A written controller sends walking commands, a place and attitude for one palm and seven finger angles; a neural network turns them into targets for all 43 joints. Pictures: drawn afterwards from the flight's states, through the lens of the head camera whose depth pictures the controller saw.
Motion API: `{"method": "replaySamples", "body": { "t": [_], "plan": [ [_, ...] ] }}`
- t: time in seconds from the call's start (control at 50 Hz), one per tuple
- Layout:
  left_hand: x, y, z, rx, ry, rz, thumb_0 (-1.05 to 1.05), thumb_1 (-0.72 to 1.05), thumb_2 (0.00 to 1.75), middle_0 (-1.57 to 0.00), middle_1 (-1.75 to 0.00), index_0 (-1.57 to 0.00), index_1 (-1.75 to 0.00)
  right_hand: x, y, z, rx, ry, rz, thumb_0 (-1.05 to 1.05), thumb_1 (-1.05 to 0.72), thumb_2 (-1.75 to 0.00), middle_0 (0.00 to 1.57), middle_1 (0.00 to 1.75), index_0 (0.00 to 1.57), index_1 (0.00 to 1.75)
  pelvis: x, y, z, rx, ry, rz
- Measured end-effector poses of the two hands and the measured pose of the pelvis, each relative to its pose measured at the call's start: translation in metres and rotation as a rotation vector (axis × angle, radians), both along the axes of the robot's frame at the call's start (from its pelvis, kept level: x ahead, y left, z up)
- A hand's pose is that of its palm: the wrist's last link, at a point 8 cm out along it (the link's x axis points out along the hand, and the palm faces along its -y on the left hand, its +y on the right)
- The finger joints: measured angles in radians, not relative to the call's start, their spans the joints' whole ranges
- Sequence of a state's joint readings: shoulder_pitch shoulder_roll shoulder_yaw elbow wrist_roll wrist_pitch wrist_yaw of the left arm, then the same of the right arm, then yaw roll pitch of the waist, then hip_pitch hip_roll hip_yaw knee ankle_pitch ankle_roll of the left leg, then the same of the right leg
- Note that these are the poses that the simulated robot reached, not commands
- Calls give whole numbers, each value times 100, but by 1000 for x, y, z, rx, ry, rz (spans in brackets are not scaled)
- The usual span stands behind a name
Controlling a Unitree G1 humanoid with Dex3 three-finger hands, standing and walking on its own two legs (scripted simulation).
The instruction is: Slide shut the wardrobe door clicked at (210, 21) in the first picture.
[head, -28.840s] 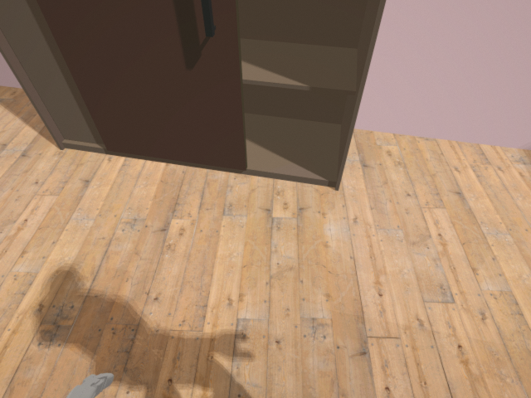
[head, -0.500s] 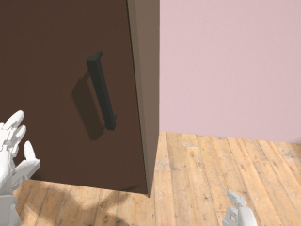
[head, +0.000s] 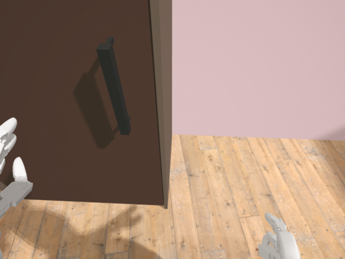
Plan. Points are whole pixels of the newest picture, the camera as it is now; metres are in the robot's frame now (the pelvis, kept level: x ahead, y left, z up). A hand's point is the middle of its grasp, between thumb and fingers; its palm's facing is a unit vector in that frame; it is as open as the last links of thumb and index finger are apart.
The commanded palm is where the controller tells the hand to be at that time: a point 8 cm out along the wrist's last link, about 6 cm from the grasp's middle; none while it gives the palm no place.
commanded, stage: step back with the hand held close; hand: left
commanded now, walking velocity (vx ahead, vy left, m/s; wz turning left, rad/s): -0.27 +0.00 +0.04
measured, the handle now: (119, 91) +0.48 +0.18 +0.13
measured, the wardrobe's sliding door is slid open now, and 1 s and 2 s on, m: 0.00 0.00 0.00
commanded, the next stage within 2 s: stop stepping back and stand still in 0.66 s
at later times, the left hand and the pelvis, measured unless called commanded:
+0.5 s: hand out of the picture +0.09 +0.27 +0.17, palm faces +0.54 -0.73 -0.43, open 7.4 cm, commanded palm +0.02 +0.30 +0.18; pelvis -0.09 -0.01 -0.02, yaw +6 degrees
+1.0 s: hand out of the picture -0.15 +0.28 +0.18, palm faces +0.66 -0.63 -0.42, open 7.4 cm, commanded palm -0.18 +0.30 +0.18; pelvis -0.26 -0.02 -0.04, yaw +11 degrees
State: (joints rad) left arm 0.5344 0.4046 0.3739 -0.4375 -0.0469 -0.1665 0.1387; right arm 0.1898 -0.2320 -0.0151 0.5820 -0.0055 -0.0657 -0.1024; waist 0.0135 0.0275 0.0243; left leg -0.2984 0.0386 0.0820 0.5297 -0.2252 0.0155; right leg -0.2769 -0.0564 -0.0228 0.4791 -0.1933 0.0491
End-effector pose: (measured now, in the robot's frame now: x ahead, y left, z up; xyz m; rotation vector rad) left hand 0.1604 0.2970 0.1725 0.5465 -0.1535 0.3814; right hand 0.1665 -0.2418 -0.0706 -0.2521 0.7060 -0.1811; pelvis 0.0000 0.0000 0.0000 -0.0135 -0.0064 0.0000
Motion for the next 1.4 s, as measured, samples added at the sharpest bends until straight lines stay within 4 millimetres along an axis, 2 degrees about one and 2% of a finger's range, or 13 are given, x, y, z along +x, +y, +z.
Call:
{"method": "replaySamples", "body": {
  "t": [0.12, 0.22, 0.46, 0.6, 0.76, 0.84, 0.94, 1.0, 1.06, 1.12, 1.2, 1.3, 1.4],
  "plan": [
    [-29, 13, 10, 44, -94, 36, 2, 89, 90, -21, -31, -21, -30, -17, 16, -2, 13, -30, 34, 1, -91, -89, 20, 30, 20, 30, -22, 3, -6, 6, -9, 14],
    [-58, 10, 4, 34, -129, 80, 1, 89, 90, -21, -30, -21, -30, -31, 22, -11, 38, -45, 73, 1, -90, -89, 20, 30, 20, 30, -40, 0, -12, -5, -16, 35],
    [-102, 0, 8, 49, -215, 54, 1, 89, 90, -21, -31, -21, -30, -84, 8, -13, -4, -36, 78, 1, -90, -89, 20, 30, 21, 30, -86, -9, -17, -16, -28, 77],
    [-148, 1, 8, 86, -230, 72, 1, 89, 90, -21, -31, -21, -30, -110, -2, -18, -22, -34, 101, 1, -90, -89, 20, 30, 20, 30, -115, -14, -24, 1, -40, 95],
    [-189, 6, 0, 44, -261, 41, 1, 89, 90, -21, -31, -21, -30, -153, 6, -24, -62, -47, 110, 1, -91, -89, 20, 30, 20, 30, -171, -7, -36, -60, -73, 99],
    [-232, 0, 19, 102, -383, 20, 2, 89, 90, -21, -31, -21, -30, -179, 17, -31, -1, -57, 145, 1, -91, -89, 20, 30, 20, 30, -200, -18, -43, -67, -80, 179],
    [-317, -3, 15, 169, -308, 139, 1, 89, 90, -21, -31, -21, -30, -203, 28, -44, 63, -78, 218, 1, -90, -89, 20, 30, 20, 30, -245, -29, -55, 11, -37, 205],
    [-360, 5, 16, 107, -249, 213, 1, 88, 90, -21, -31, -21, -30, -229, 32, -44, 42, 23, 261, 1, -90, -89, 20, 30, 20, 30, -262, -22, -37, 12, -34, 193],
    [-384, 20, 20, 33, -251, 288, 1, 88, 90, -21, -31, -21, -30, -256, 36, -26, 25, 59, 277, 1, -91, -89, 20, 30, 21, 30, -274, -15, -15, 30, -12, 179],
    [-387, 36, 14, -38, -273, 328, 1, 89, 90, -21, -31, -21, -30, -273, 38, -12, -3, 19, 277, 1, -90, -89, 20, 30, 21, 30, -291, -7, -8, 33, 3, 183],
    [-368, 43, -2, -103, -242, 284, 1, 89, 90, -20, -30, -20, -30, -291, 40, -5, -5, -49, 227, 1, -90, -89, 20, 30, 21, 30, -322, 0, -11, 37, -18, 162],
    [-352, 14, 4, -47, -135, 87, 2, 89, 90, -20, -30, -20, -30, -327, 35, 12, 54, -86, 121, 1, -90, -89, 20, 30, 21, 30, -336, -4, 0, 29, -29, 96],
    [-352, -15, 29, 57, -131, -31, 2, 89, 90, -21, -30, -21, -30, -358, 14, 6, 54, -19, 49, 1, -90, -89, 20, 30, 21, 30, -334, -13, 6, 4, -11, 58]
  ]
}}
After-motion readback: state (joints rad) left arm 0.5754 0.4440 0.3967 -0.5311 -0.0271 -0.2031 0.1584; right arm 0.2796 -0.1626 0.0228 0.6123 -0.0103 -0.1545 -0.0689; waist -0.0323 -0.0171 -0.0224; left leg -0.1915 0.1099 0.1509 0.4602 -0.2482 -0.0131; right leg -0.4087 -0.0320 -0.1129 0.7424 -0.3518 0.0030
